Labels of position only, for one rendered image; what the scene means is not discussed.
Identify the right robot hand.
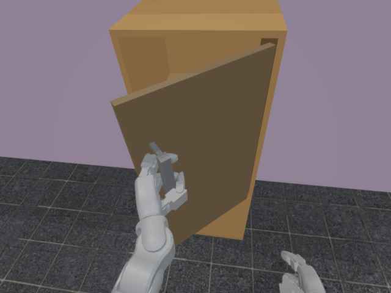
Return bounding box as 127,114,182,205
279,251,326,293

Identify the left robot hand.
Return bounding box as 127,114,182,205
135,153,188,221

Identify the handle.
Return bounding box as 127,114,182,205
149,142,176,194

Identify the left robot forearm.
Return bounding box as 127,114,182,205
111,215,175,293

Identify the cupboard door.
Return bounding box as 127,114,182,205
111,42,276,247

